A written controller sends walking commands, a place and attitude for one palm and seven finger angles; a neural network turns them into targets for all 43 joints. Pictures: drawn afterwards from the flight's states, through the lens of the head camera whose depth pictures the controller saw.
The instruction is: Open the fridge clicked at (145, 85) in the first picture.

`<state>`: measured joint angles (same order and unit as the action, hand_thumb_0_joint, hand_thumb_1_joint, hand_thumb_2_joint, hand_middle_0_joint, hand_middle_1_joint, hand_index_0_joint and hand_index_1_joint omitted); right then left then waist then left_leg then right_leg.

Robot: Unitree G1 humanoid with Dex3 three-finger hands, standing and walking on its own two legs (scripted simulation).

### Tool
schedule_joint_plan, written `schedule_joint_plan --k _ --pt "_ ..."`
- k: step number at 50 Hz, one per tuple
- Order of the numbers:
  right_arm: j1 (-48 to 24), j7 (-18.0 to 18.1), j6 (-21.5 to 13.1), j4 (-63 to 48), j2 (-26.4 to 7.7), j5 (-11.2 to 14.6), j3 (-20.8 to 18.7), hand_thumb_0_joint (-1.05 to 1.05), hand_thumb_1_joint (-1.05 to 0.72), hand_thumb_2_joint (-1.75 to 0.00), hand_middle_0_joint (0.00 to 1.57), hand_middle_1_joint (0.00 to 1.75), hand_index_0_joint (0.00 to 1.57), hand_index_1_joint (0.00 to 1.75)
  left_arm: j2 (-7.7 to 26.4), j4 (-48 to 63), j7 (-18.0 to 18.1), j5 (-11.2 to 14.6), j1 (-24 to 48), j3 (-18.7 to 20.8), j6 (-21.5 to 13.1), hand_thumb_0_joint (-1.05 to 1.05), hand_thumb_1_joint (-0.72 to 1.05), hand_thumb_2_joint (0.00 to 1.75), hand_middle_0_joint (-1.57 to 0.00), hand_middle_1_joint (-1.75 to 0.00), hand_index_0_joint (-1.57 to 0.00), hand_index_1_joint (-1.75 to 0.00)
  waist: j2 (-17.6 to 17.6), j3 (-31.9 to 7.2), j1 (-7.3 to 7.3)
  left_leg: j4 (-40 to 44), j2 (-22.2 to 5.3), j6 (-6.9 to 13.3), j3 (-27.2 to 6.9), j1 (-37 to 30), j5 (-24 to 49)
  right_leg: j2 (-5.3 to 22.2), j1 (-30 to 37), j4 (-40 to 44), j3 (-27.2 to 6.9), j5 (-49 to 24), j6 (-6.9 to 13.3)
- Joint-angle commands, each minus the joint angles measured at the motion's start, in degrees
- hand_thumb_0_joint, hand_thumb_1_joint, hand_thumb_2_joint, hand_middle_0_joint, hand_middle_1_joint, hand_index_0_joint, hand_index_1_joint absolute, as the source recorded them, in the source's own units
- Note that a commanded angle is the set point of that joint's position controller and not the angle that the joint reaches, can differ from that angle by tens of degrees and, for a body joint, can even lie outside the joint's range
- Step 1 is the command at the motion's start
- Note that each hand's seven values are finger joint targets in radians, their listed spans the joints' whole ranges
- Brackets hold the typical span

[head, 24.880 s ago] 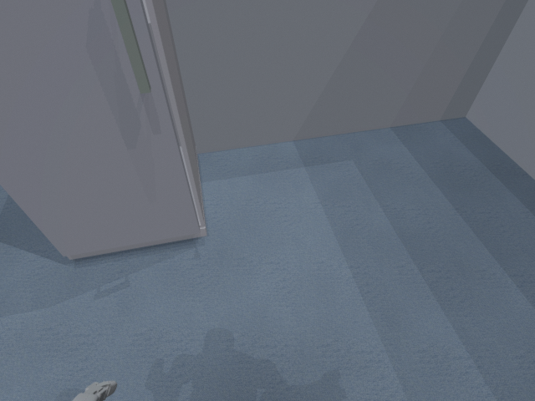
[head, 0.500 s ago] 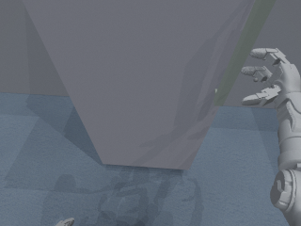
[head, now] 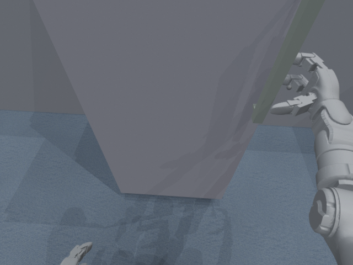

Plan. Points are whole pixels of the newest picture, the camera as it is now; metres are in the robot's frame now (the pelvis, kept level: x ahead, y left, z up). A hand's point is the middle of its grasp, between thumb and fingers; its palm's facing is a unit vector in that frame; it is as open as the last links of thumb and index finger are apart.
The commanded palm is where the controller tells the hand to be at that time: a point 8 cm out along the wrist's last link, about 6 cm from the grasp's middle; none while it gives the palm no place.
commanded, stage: feel for the door with the fingertips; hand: right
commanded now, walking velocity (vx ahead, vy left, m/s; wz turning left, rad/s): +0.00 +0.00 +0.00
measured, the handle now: (276, 66) +0.52 -0.15 +0.19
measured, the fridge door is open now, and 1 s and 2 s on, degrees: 0 0 0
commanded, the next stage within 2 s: slide the fingers in behind the handle in 0.12 s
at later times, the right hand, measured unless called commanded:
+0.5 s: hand (287, 87) +0.48 -0.18 +0.17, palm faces -0.07 +1.00 +0.00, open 13.9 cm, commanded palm +0.45 -0.23 +0.17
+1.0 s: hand (280, 87) +0.48 -0.16 +0.17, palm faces -0.07 +1.00 +0.00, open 13.9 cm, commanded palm +0.45 -0.21 +0.17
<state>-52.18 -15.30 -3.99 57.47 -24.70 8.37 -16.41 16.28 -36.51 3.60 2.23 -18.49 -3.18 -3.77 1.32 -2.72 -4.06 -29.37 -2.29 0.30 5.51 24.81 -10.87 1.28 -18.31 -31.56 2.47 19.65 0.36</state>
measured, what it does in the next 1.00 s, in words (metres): stands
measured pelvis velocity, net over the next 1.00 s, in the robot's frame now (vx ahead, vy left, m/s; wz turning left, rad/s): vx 0.01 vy -0.01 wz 0.00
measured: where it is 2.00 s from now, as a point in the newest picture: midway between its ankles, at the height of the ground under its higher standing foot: outside the picture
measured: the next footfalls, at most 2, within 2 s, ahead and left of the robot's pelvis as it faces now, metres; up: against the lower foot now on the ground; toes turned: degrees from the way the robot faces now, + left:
none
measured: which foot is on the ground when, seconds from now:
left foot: down 0.00-1.00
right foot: down 0.00-1.00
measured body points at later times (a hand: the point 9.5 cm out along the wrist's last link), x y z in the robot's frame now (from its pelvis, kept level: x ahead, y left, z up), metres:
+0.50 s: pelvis -0.01 +0.00 +0.00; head +0.04 +0.01 +0.44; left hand +0.01 +0.28 -0.12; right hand +0.48 -0.23 +0.17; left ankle +0.04 +0.12 -0.73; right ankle -0.04 -0.11 -0.73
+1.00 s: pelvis +0.01 -0.01 +0.00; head +0.05 +0.00 +0.45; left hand +0.09 +0.25 -0.11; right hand +0.47 -0.22 +0.17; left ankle +0.04 +0.12 -0.73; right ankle -0.04 -0.11 -0.73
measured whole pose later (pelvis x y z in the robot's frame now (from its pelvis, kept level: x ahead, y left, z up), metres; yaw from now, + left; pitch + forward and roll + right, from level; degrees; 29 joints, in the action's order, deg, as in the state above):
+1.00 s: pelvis +0.01 -0.01 +0.00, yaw +0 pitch +8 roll +1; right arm -52.1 -14.1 -6.2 57.2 -22.1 8.4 -15.2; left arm 15.8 -36.7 2.8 1.9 -19.6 -2.8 -4.8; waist 1.4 -3.5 -3.8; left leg -30.2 -2.4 -0.1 5.2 26.5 -11.5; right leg 1.1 -20.0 -32.6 2.6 20.6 0.7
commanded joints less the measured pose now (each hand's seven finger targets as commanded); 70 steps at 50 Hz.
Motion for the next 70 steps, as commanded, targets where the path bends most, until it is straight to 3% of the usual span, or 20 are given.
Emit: schedule_joint_plan --k 1,8,9,12,16,21,24,28,29,34,35,36,37,39,41,48,54,56,62,70 --pt "-30.36 -1.14 -5.07 -6.64 -15.99 0.5 -3.33 0.0 0.5 -0.3 0.3 1.2 0.3 1.2 9.11 4.03 1.11 0.26 -4.44 3.4 -1.77 0.0 0.9 0.9 -0.2 -0.3 -0.2 -0.3 -2.46 -17.26 -2.06 -0.19 1.09 1.34 -3.7 -15.48 14.45 -1.14 -2.94 3.7 -2.19 -14.09 1.23" --pt "-34.91 -2.37 -8.5 -6.01 -19.38 -0.17 -4.41 0.0 0.5 -0.3 0.3 1.2 0.3 1.2 9.38 3.79 0.97 0.18 -6.44 3.62 -2.23 0.0 0.9 0.9 -0.2 -0.3 -0.2 -0.3 0.14 -21.78 -2.97 -1.14 1.33 1.03 -4.72 -15.61 15.24 -1.36 -3.74 2.28 -2.29 -13.92 1.41" --pt "-35.52 -2.64 -8.56 -6.04 -18.63 -0.05 -3.69 0.0 0.5 -0.3 0.3 1.2 0.3 1.2 9.33 3.79 0.96 0.29 -6.47 3.62 -2.31 0.0 0.9 0.9 -0.2 -0.3 -0.2 -0.3 1.74 -21.4 -3.14 -0.95 1.32 0.94 -4.89 -14.72 14.82 -1.44 -3.81 2.11 -2.05 -13.33 1.4" --pt "-36.39 -2.98 -8.13 -2.59 -20.06 0.44 -4.53 0.0 0.5 -0.3 0.3 1.2 0.3 1.2 10.03 2.67 0.96 0.28 -8.01 3.65 -2.28 0.0 0.9 0.9 -0.2 -0.3 -0.2 -0.3 -0.38 -19.3 -4.29 -0.5 1.41 0.71 -4.62 -13.55 12.2 -1.21 -6.0 2.17 -2.54 -10.73 1.46" --pt "-34.78 -3.71 -8.61 -4.63 -18.85 0.62 -3.81 0.0 0.5 -0.3 0.3 1.2 0.3 1.2 9.79 3.21 0.82 0.19 -8.4 4.02 -2.45 0.0 0.9 0.9 -0.2 -0.3 -0.2 -0.3 3.48 -22.44 -3.25 -0.93 1.46 1.2 -4.33 -13.98 12.69 -1.31 -3.92 2.0 -2.37 -12.61 1.37" --pt "-32.35 -3.71 -8.72 -6.17 -17.81 1.8 -3.75 0.0 0.5 -0.3 0.3 1.2 0.3 1.2 9.86 3.48 0.55 0.28 -8.34 4.05 -2.47 0.0 0.9 0.9 -0.2 -0.3 -0.2 -0.3 0.59 -20.74 -3.12 -0.32 1.77 1.04 -4.0 -13.88 11.68 -0.92 -4.65 2.4 -2.34 -11.75 1.52" --pt "-30.03 -3.1 -8.31 -5.61 -19.8 1.53 -5.97 0.0 0.5 -0.3 0.3 1.2 0.3 1.2 10.0 3.74 0.42 0.27 -8.01 3.98 -2.55 0.0 0.9 0.9 -0.2 -0.3 -0.2 -0.3 0.17 -19.58 -2.28 -0.05 1.82 0.95 -4.3 -13.85 10.37 -0.85 -5.67 2.9 -2.16 -10.23 1.47" --pt "-26.86 -2.69 -8.69 -11.54 -19.75 1.23 -6.24 0.0 0.5 -0.3 0.3 1.2 0.3 1.2 9.56 5.19 0.18 0.26 -6.7 4.06 -2.59 0.0 0.9 0.9 -0.2 -0.3 -0.2 -0.3 2.52 -22.44 -0.6 -0.88 1.86 1.37 -4.14 -16.19 13.99 -0.78 -3.54 3.09 -1.91 -14.32 1.28" --pt "-26.53 -2.76 -8.66 -13.92 -17.26 1.41 -4.51 0.0 0.5 -0.3 0.3 1.2 0.3 1.2 9.13 5.65 0.05 0.36 -6.06 4.05 -2.66 0.0 0.9 0.9 -0.2 -0.3 -0.2 -0.3 4.45 -22.7 -0.52 -0.78 1.89 1.51 -4.11 -15.9 14.73 -0.84 -2.18 3.08 -1.76 -15.44 1.17" --pt "-27.05 -1.86 -5.79 -12.95 -12.42 2.55 -1.66 0.0 0.5 -0.3 0.3 1.2 0.3 1.2 9.03 5.19 0.31 0.8 -5.32 3.95 -2.55 0.0 0.9 0.9 -0.2 -0.3 -0.2 -0.3 -0.52 -16.69 -2.19 0.53 2.18 1.23 -2.97 -12.36 11.44 -0.3 -2.03 4.15 -2.34 -12.83 1.27" --pt "-28.32 -1.51 -5.2 -12.94 -12.27 2.5 -1.71 0.0 0.5 -0.3 0.3 1.2 0.3 1.2 9.05 5.16 0.38 0.76 -5.12 3.92 -2.68 0.0 0.9 0.9 -0.2 -0.3 -0.2 -0.3 0.87 -16.12 -2.19 0.73 2.1 1.26 -3.14 -11.45 10.33 -0.39 -1.77 4.22 -2.43 -12.0 1.19" --pt "-29.07 -0.77 -5.04 -13.38 -13.08 2.27 -2.14 0.0 0.5 -0.3 0.3 1.2 0.3 1.2 9.07 5.0 0.59 0.73 -5.3 3.98 -2.63 0.0 0.9 0.9 -0.2 -0.3 -0.2 -0.3 0.69 -16.43 -2.23 0.63 2.04 1.4 -2.91 -11.59 10.39 -0.35 -0.91 4.01 -2.49 -13.07 1.29" --pt "-30.62 -0.34 -5.01 -14.77 -12.0 1.98 -1.33 0.0 0.5 -0.3 0.3 1.2 0.3 1.2 8.68 5.06 0.5 0.56 -4.8 3.8 -2.87 0.0 0.9 0.9 -0.2 -0.3 -0.2 -0.3 3.53 -17.25 -2.11 0.59 1.92 1.42 -3.18 -11.42 10.89 -0.62 -0.11 4.0 -2.46 -13.61 1.13" --pt "-29.47 0.67 -5.23 -14.42 -12.74 1.38 -2.37 0.0 0.5 -0.3 0.3 1.2 0.3 1.2 8.48 4.87 0.44 0.27 -5.1 3.75 -3.15 0.0 0.9 0.9 -0.2 -0.3 -0.2 -0.3 0.98 -18.92 -1.66 0.03 2.0 1.43 -3.04 -12.47 12.76 -0.61 0.28 3.62 -2.75 -15.71 1.09" --pt "-30.25 1.21 -5.88 -14.85 -10.33 1.29 -0.38 0.0 0.5 -0.3 0.3 1.2 0.3 1.2 8.24 4.83 0.45 0.17 -5.04 3.7 -3.06 0.0 0.9 0.9 -0.2 -0.3 -0.2 -0.3 0.06 -19.29 -2.07 -0.31 1.94 1.42 -2.87 -12.94 14.11 -0.57 0.79 3.36 -2.7 -17.26 1.07" --pt "-29.84 1.77 -5.62 -14.0 -8.95 0.66 -0.44 0.0 0.5 -0.3 0.3 1.2 0.3 1.2 7.92 4.62 -0.11 -0.1 -4.78 3.85 -2.88 0.0 0.9 0.9 -0.2 -0.3 -0.2 -0.3 1.42 -22.59 -1.22 -1.48 1.89 1.49 -3.03 -13.88 18.86 -0.67 2.62 2.46 -2.59 -22.79 0.59" --pt "-27.61 1.41 -4.37 -16.48 -5.54 1.6 1.72 0.0 0.5 -0.3 0.3 1.2 0.3 1.2 7.55 4.95 -0.53 0.07 -3.94 3.97 -2.14 0.0 0.9 0.9 -0.2 -0.3 -0.2 -0.3 0.83 -21.0 -1.22 -1.13 2.06 1.48 -2.76 -14.39 20.85 -0.42 2.88 2.43 -2.4 -25.27 0.64" --pt "-27.01 1.78 -4.24 -16.99 -6.9 1.57 0.72 0.0 0.5 -0.3 0.3 1.2 0.3 1.2 7.87 4.81 -0.46 -0.02 -4.08 4.18 -1.84 0.0 0.9 0.9 -0.2 -0.3 -0.2 -0.3 -0.76 -20.87 -0.8 -0.99 2.03 1.64 -2.56 -15.36 19.95 -0.41 2.23 2.73 -2.54 -24.22 0.75" --pt "-26.46 3.31 -4.09 -18.14 -8.48 0.75 -0.79 0.0 0.5 -0.3 0.3 1.2 0.3 1.2 7.37 4.98 -0.31 -0.01 -3.37 3.96 -1.5 0.0 0.9 0.9 -0.2 -0.3 -0.2 -0.3 0.51 -20.13 -0.44 -0.69 1.85 1.61 -2.92 -16.3 19.63 -0.79 1.2 3.43 -2.08 -22.04 0.97" --pt "-28.88 2.96 -3.63 -13.9 -5.91 0.85 1.4 0.0 0.5 -0.3 0.3 1.2 0.3 1.2 7.34 4.32 0.17 0.13 -3.45 3.68 -1.81 0.0 0.9 0.9 -0.2 -0.3 -0.2 -0.3 -0.56 -18.18 -1.53 -0.01 1.85 1.56 -2.96 -14.64 16.36 -1.0 0.46 3.93 -2.12 -17.61 1.04"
